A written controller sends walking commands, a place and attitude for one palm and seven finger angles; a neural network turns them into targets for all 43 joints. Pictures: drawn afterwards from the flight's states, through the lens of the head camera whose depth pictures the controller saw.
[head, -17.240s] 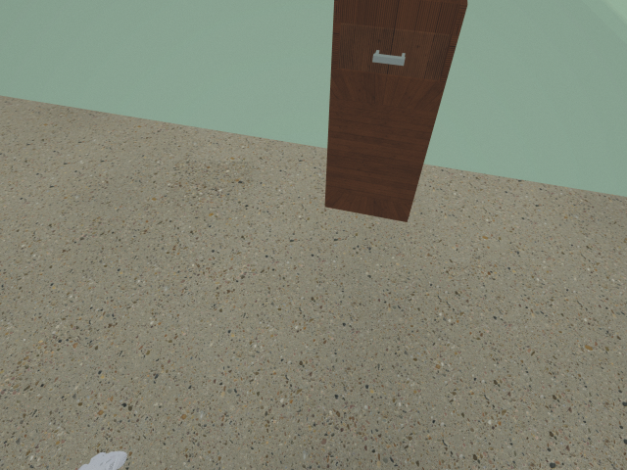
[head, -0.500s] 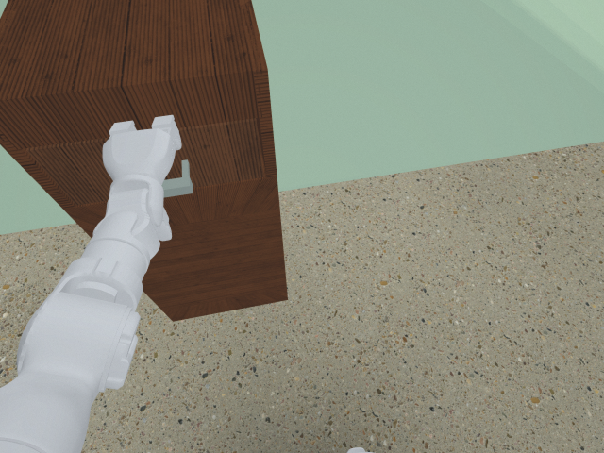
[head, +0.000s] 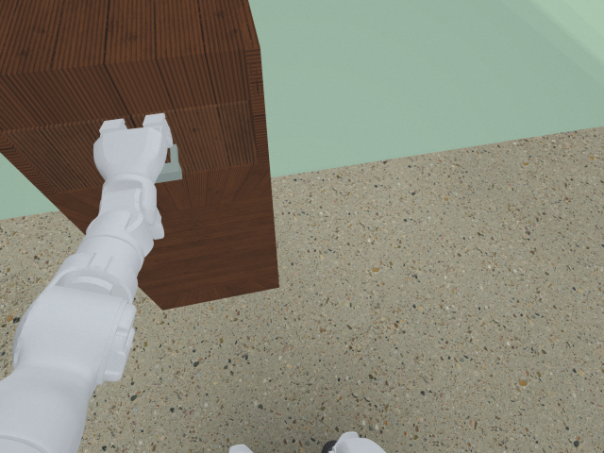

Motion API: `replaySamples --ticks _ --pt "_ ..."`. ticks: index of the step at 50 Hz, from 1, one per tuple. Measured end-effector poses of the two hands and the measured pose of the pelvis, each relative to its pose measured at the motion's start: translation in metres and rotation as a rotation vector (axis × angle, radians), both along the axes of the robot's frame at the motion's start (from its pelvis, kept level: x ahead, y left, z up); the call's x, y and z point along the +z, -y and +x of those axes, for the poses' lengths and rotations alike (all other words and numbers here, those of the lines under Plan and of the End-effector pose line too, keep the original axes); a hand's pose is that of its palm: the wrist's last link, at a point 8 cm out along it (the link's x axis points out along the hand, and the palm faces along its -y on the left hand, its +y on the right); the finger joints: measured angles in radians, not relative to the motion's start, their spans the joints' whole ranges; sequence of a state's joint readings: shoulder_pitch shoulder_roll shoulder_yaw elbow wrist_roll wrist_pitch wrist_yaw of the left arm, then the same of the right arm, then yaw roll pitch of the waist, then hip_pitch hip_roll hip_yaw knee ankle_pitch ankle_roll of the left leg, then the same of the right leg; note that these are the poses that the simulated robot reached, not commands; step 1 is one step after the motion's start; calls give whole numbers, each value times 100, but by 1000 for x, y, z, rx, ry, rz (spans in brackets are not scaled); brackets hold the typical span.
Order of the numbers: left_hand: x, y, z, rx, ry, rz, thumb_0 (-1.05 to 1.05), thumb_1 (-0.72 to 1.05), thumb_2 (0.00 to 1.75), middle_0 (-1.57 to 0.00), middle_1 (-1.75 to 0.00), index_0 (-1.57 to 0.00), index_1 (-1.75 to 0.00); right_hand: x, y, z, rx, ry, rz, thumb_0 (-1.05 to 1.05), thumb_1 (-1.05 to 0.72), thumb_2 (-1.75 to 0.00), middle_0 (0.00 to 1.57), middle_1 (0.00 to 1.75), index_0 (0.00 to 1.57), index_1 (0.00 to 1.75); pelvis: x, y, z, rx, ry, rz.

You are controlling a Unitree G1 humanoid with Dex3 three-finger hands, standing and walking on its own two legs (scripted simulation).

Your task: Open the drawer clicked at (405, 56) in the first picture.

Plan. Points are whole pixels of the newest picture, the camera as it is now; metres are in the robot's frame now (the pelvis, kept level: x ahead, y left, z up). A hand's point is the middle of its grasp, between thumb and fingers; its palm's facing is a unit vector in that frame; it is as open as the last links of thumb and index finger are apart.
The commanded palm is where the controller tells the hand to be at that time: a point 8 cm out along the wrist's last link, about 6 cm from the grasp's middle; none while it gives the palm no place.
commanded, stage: lower the fingers behind the handle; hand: left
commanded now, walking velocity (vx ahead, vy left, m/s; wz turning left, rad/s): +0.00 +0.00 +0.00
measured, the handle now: (147, 165) +0.55 +0.20 +0.00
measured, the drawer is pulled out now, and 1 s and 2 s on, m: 0.00 0.00 0.00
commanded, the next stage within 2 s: lift the fingers back up to retry in 1.20 s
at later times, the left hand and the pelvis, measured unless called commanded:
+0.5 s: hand (146, 185) +0.51 +0.19 +0.00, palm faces -0.02 -0.02 -1.00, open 13.8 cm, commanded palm +0.49 +0.19 +0.04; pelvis -0.01 +0.01 -0.01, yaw +0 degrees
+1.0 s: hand (147, 185) +0.51 +0.19 +0.00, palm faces +0.00 +0.01 -1.00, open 13.8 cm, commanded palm +0.49 +0.18 +0.02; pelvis -0.03 +0.02 -0.04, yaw +0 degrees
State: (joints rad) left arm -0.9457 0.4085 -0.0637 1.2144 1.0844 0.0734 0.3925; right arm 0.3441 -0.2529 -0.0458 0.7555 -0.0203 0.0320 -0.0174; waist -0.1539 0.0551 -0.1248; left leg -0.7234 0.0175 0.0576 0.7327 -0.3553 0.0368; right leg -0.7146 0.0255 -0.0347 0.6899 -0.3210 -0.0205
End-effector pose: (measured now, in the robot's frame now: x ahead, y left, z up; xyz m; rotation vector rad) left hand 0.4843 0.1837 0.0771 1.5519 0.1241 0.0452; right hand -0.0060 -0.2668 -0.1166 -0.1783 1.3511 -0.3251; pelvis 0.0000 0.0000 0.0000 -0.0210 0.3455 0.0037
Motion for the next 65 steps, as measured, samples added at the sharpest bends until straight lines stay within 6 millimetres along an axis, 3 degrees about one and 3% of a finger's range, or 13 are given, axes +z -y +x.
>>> replaySamples --ticks 13,35,65 --pt "-17 -10 3 -16 -8 -6 0 -49 30 -33 -122 -32 -120 -4 -9 -25 -17 -76 3 1 -91 -90 20 30 20 30 -8 -6 1 1 -35 -12" --pt "-21 -7 1 -3 36 11 0 -49 30 -31 -123 -29 -126 -15 -19 -23 6 -27 -1 1 -91 -90 20 30 20 30 -22 -15 -15 4 -60 -21" --pt "-23 -5 2 13 43 41 0 -49 30 -32 -122 -26 -131 -30 -21 -71 -6 -81 -17 1 -91 -90 20 30 20 30 -43 -13 -44 14 -93 -26"
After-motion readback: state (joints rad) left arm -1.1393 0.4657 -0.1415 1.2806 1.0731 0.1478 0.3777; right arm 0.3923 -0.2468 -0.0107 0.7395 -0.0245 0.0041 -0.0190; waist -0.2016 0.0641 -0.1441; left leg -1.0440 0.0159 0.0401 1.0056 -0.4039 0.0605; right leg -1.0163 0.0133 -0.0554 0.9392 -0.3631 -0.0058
